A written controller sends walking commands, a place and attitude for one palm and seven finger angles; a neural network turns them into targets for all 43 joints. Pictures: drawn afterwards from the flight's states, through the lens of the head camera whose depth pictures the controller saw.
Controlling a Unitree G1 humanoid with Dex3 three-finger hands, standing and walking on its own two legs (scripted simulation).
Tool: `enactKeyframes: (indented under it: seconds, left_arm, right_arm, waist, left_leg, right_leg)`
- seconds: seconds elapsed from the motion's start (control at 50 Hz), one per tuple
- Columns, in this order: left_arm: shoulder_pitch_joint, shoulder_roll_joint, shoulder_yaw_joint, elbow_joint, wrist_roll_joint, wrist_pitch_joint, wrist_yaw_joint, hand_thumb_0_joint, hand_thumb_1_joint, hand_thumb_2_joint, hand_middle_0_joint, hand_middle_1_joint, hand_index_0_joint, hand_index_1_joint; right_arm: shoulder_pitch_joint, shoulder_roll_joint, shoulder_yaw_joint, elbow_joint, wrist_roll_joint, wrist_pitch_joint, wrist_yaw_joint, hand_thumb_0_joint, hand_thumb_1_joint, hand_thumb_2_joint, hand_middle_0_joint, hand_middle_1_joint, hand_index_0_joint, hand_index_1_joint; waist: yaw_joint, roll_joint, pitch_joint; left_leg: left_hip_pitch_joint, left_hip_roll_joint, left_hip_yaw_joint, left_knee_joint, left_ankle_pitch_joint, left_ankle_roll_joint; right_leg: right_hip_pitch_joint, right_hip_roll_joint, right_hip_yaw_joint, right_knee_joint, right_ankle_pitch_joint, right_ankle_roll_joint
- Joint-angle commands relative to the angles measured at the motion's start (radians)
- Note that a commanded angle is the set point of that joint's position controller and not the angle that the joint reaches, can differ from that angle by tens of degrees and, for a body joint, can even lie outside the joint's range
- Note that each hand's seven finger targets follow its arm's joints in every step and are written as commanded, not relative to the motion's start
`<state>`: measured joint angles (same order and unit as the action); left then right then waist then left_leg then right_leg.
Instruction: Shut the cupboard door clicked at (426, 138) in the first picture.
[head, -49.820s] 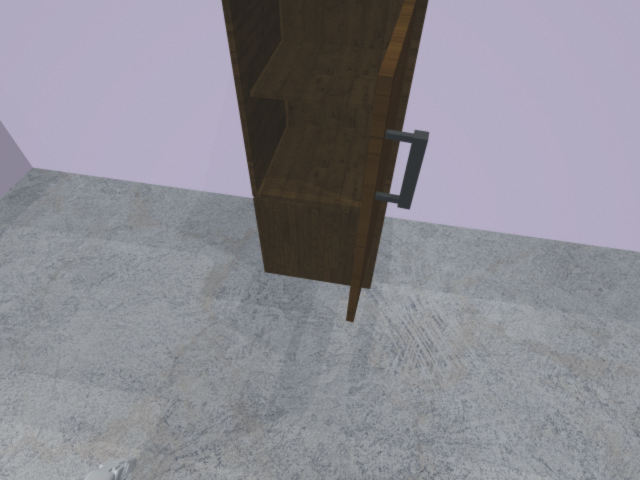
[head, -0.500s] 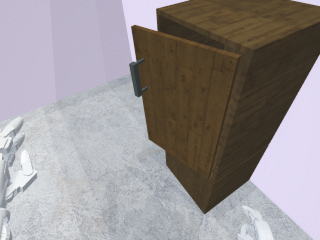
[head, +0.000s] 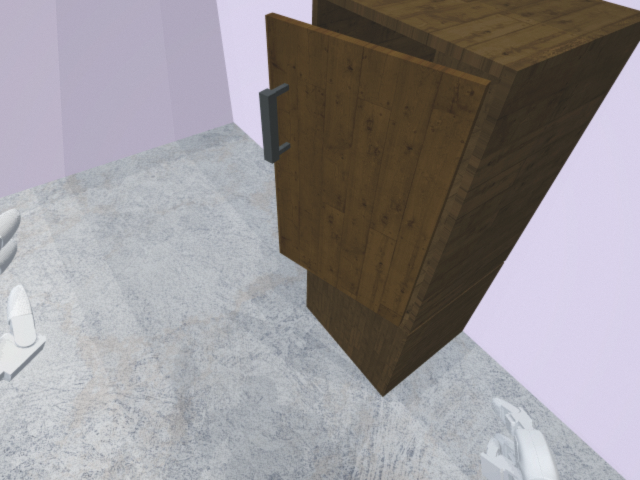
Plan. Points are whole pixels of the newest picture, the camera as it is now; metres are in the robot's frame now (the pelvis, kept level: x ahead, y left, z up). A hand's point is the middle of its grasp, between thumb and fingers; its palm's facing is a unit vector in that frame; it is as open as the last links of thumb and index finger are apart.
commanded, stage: step back with the hand held close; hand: left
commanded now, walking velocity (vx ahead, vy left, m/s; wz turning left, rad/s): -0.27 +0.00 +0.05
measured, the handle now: (277, 123) +0.69 +0.13 +0.09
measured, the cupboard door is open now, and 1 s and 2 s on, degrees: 16 16 16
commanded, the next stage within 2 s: stop stepping back and stand still in 0.60 s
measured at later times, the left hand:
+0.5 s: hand out of the picture +0.08 +0.27 +0.17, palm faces +0.43 -0.78 -0.45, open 7.4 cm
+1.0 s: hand out of the picture -0.11 +0.37 +0.18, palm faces +0.60 -0.76 -0.26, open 7.4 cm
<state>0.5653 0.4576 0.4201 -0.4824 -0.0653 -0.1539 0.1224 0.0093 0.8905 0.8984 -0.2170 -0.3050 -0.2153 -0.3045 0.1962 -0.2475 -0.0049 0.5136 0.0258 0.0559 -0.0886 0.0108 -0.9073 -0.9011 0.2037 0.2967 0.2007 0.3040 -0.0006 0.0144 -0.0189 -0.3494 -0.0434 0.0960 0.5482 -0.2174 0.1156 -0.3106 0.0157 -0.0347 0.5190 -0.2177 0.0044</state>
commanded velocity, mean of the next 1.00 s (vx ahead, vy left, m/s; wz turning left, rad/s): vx -0.19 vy -0.03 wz -0.02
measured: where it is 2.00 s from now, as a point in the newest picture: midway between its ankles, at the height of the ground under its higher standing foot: outside the picture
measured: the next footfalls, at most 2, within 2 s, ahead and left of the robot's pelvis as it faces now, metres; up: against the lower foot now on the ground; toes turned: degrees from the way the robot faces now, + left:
right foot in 0.18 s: -0.06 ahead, -0.14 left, +0.00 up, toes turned +7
right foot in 0.86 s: -0.21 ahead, -0.10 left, +0.00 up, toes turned +2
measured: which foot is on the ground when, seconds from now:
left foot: down 0.00-0.84, up 0.86-1.00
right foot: down 0.00-0.02, up 0.04-0.16, down 0.18-0.68, up 0.70-0.84, down 0.86-1.00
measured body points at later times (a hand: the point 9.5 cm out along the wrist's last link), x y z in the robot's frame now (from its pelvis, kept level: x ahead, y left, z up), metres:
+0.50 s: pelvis -0.11 +0.00 +0.00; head -0.09 +0.03 +0.44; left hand +0.05 +0.31 +0.19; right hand +0.08 -0.23 -0.07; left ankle +0.04 +0.05 -0.72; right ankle -0.10 -0.14 -0.73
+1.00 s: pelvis -0.24 +0.07 -0.03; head -0.31 +0.14 +0.41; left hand -0.15 +0.40 +0.19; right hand -0.08 -0.15 -0.08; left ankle -0.21 +0.14 -0.72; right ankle -0.25 -0.10 -0.73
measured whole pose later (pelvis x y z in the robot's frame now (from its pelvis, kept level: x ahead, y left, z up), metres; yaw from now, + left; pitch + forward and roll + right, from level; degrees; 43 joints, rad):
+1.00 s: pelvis -0.24 +0.07 -0.03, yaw +5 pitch -3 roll -7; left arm 0.48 0.46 0.45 -0.61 -0.05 -0.20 0.13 0.00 0.89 0.90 -0.22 -0.31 -0.22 -0.31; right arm 0.30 -0.16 0.00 0.70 0.00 -0.04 -0.06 0.01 -0.91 -0.90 0.21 0.30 0.20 0.30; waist 0.06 -0.06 -0.11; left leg -0.46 0.04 -0.04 0.96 -0.43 -0.02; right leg -0.23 0.03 -0.06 0.68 -0.41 0.01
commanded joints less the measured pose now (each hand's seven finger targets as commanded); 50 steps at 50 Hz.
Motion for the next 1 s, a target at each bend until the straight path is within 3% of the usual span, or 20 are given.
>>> enactKeyframes:
  seconds: [0.0,0.06,0.2,0.26,0.32,0.4,0.54,0.62,0.66,0.68,0.76,0.8,0.82,0.84,0.86,0.88,0.9,0.92,0.96,0.98]
  left_arm:
    - [-0.1,0.153,0.139,-0.181,0.024,-0.08,0.03,0.0,0.9,0.9,-0.2,-0.3,-0.2,-0.3]
    - [-0.155,0.182,0.167,-0.217,0.047,-0.101,0.028,0.0,0.9,0.9,-0.2,-0.3,-0.2,-0.3]
    - [-0.116,0.142,0.127,-0.283,0.01,-0.15,0.02,0.0,0.9,0.9,-0.2,-0.3,-0.2,-0.3]
    - [-0.05,0.171,0.176,-0.253,0.017,-0.15,0.02,0.0,0.9,0.9,-0.2,-0.3,-0.2,-0.3]
    - [-0.041,0.161,0.171,-0.223,0.004,-0.142,0.018,0.0,0.9,0.9,-0.2,-0.3,-0.2,-0.3]
    - [-0.085,0.163,0.141,-0.241,-0.012,-0.155,0.021,0.0,0.9,0.9,-0.2,-0.3,-0.2,-0.3]
    - [-0.083,0.195,0.13,-0.258,0.004,-0.148,0.048,0.0,0.9,0.9,-0.2,-0.3,-0.2,-0.3]
    - [-0.112,0.205,0.148,-0.261,0.013,-0.163,0.054,0.0,0.9,0.9,-0.2,-0.3,-0.2,-0.3]
    - [-0.126,0.213,0.178,-0.259,0.024,-0.167,0.044,0.0,0.9,0.9,-0.2,-0.3,-0.2,-0.3]
    - [-0.127,0.224,0.195,-0.265,0.021,-0.166,0.032,0.0,0.9,0.9,-0.2,-0.3,-0.2,-0.3]
    - [-0.015,0.235,0.209,-0.344,-0.025,-0.164,0.012,0.0,0.9,0.9,-0.2,-0.3,-0.2,-0.3]
    - [0.081,0.206,0.187,-0.343,-0.033,-0.146,0.016,0.0,0.9,0.9,-0.2,-0.3,-0.2,-0.3]
    - [0.099,0.228,0.202,-0.337,-0.031,-0.136,0.024,0.0,0.9,0.9,-0.2,-0.3,-0.2,-0.3]
    - [0.039,0.23,0.197,-0.354,-0.028,-0.125,0.026,0.0,0.9,0.9,-0.2,-0.3,-0.2,-0.3]
    - [-0.073,0.259,0.239,-0.382,-0.026,-0.107,0.039,0.0,0.9,0.9,-0.2,-0.3,-0.2,-0.3]
    - [-0.18,0.217,0.205,-0.315,-0.034,-0.081,0.043,0.0,0.9,0.9,-0.2,-0.3,-0.2,-0.3]
    - [-0.272,0.175,0.155,-0.228,-0.014,-0.055,0.033,0.0,0.9,0.9,-0.2,-0.3,-0.2,-0.3]
    - [-0.334,0.158,0.101,-0.185,0.011,-0.046,0.032,0.0,0.9,0.9,-0.2,-0.3,-0.2,-0.3]
    - [-0.479,0.162,0.048,-0.146,0.034,-0.036,0.037,0.0,0.9,0.9,-0.2,-0.3,-0.2,-0.3]
    - [-0.501,0.14,0.021,-0.142,0.046,-0.044,0.044,0.0,0.9,0.9,-0.2,-0.3,-0.2,-0.3]
  right_arm:
    - [-0.09,-0.148,-0.052,-0.142,-0.009,-0.067,-0.012,0.0,-0.9,-0.9,0.2,0.3,0.2,0.3]
    - [-0.087,-0.154,-0.062,-0.138,-0.014,-0.09,-0.008,0.0,-0.9,-0.9,0.2,0.3,0.2,0.3]
    - [-0.075,-0.133,-0.054,-0.101,-0.018,-0.145,0.013,0.0,-0.9,-0.9,0.2,0.3,0.2,0.3]
    - [-0.077,-0.139,-0.063,-0.086,-0.028,-0.153,0.017,0.0,-0.9,-0.9,0.2,0.3,0.2,0.3]
    - [-0.096,-0.127,-0.057,-0.088,-0.025,-0.142,0.021,0.0,-0.9,-0.9,0.2,0.3,0.2,0.3]
    - [-0.09,-0.1,-0.056,-0.065,-0.02,-0.141,0.028,0.0,-0.9,-0.9,0.2,0.3,0.2,0.3]
    - [-0.085,-0.091,-0.055,-0.052,-0.02,-0.135,0.017,0.0,-0.9,-0.9,0.2,0.3,0.2,0.3]
    - [-0.09,-0.105,-0.052,-0.055,-0.025,-0.141,0.005,0.0,-0.9,-0.9,0.2,0.3,0.2,0.3]
    - [-0.132,-0.125,-0.058,-0.071,-0.03,-0.155,0.0,0.0,-0.9,-0.9,0.2,0.3,0.2,0.3]
    - [-0.122,-0.116,-0.065,-0.069,-0.037,-0.157,0.001,0.0,-0.9,-0.9,0.2,0.3,0.2,0.3]
    - [-0.045,-0.073,-0.085,-0.061,-0.028,-0.2,0.038,0.0,-0.9,-0.9,0.2,0.3,0.2,0.3]
    - [-0.024,-0.062,-0.082,-0.046,-0.006,-0.201,0.054,0.0,-0.9,-0.9,0.2,0.3,0.2,0.3]
    - [-0.018,-0.067,-0.082,-0.023,0.006,-0.19,0.057,0.0,-0.9,-0.9,0.2,0.3,0.2,0.3]
    - [-0.028,-0.085,-0.095,0.003,0.005,-0.175,0.054,0.0,-0.9,-0.9,0.2,0.3,0.2,0.3]
    - [-0.035,-0.101,-0.1,0.024,-0.017,-0.167,0.054,0.0,-0.9,-0.9,0.2,0.3,0.2,0.3]
    - [-0.01,-0.073,-0.073,0.039,-0.032,-0.153,0.059,0.0,-0.9,-0.9,0.2,0.3,0.2,0.3]
    - [-0.053,-0.046,-0.048,-0.004,-0.015,-0.15,0.047,0.0,-0.9,-0.9,0.2,0.3,0.2,0.3]
    - [-0.101,-0.069,-0.045,-0.011,-0.021,-0.148,0.025,0.0,-0.9,-0.9,0.2,0.3,0.2,0.3]
    - [-0.103,-0.105,-0.045,0.027,-0.019,-0.157,-0.006,0.0,-0.9,-0.9,0.2,0.3,0.2,0.3]
    - [-0.072,-0.119,-0.034,0.03,-0.022,-0.166,-0.011,0.0,-0.9,-0.9,0.2,0.3,0.2,0.3]
  waist:
    - [0.008,0.127,-0.019]
    - [0.013,0.147,-0.029]
    - [0.007,0.108,-0.147]
    - [0.018,0.134,-0.185]
    - [0.012,0.103,-0.118]
    - [-0.004,0.002,-0.131]
    - [-0.032,-0.029,-0.101]
    - [-0.033,0.103,-0.019]
    - [-0.005,0.314,-0.025]
    - [0.017,0.323,-0.072]
    - [0.047,0.239,-0.298]
    - [0.053,0.138,-0.3]
    - [0.035,-0.131,-0.23]
    - [0.008,-0.356,-0.102]
    - [-0.015,-0.258,-0.037]
    - [-0.055,-0.192,-0.008]
    - [-0.042,-0.225,0.056]
    - [-0.041,-0.131,0.148]
    - [-0.056,0.086,0.254]
    - [-0.05,0.323,0.233]
  left_leg:
    - [-0.429,0.26,-0.349,-0.346,-0.48,0.02]
    - [-0.477,0.277,-0.381,-0.373,-0.552,0.029]
    - [-0.087,0.233,-0.347,-0.315,-0.237,-0.05]
    - [-0.172,0.271,-0.371,-0.363,-0.358,-0.025]
    - [-0.25,0.255,-0.333,-0.351,-0.432,-0.037]
    - [-0.008,0.155,-0.214,-0.189,-0.214,-0.118]
    - [0.186,0.091,-0.169,0.033,-0.135,-0.108]
    - [0.047,0.163,-0.299,-0.181,-0.35,-0.091]
    - [-0.35,0.285,-0.449,-0.516,-0.643,-0.062]
    - [-0.434,0.314,-0.432,-0.549,-0.621,-0.078]
    - [0.022,0.178,-0.163,-0.418,-0.316,-0.248]
    - [0.199,0.055,0.004,-0.094,-0.223,-0.3]
    - [0.307,0.023,-0.007,0.344,-0.185,-0.272]
    - [0.247,0.032,-0.187,0.776,-0.219,-0.226]
    - [0.087,0.042,-0.282,0.961,-0.249,-0.178]
    - [-0.036,0.093,-0.272,1.015,-0.236,-0.165]
    - [-0.022,0.146,-0.258,0.737,-0.257,-0.135]
    - [0.008,0.16,-0.206,0.475,-0.248,-0.123]
    - [0.108,0.124,-0.178,0.088,-0.247,-0.113]
    - [0.062,0.147,-0.267,-0.153,-0.306,-0.097]
  right_leg:
    - [0.34,-0.006,0.103,0.132,-0.02,0.001]
    - [0.379,0.029,0.083,0.194,-0.021,0.004]
    - [0.178,0.029,0.097,0.062,-0.029,-0.017]
    - [0.27,0.052,0.081,0.119,-0.088,-0.011]
    - [0.248,0.044,0.093,0.074,-0.144,-0.028]
    - [0.005,-0.047,0.186,-0.118,-0.163,-0.081]
    - [-0.292,-0.14,0.239,-0.231,-0.229,-0.089]
    - [-0.253,-0.022,0.117,-0.137,-0.383,-0.055]
    - [0.165,0.13,0.011,0.178,-0.258,-0.021]
    - [0.299,0.148,-0.007,0.321,-0.247,-0.025]
    - [0.189,0.182,-0.1,0.243,-0.375,-0.047]
    - [0.048,0.095,-0.106,-0.041,-0.391,-0.088]
    - [-0.224,-0.094,0.038,-0.2,-0.395,-0.138]
    - [-0.488,-0.324,0.338,-0.323,-0.449,-0.233]
    - [-0.541,-0.423,0.448,-0.361,-0.451,-0.324]
    - [-0.427,-0.429,0.273,-0.282,-0.3,-0.304]
    - [-0.412,-0.305,0.222,-0.285,-0.403,-0.19]
    - [-0.401,-0.236,0.219,-0.24,-0.448,-0.149]
    - [-0.442,-0.157,0.157,-0.064,-0.47,-0.096]
    - [-0.336,-0.065,0.116,0.143,-0.366,-0.072]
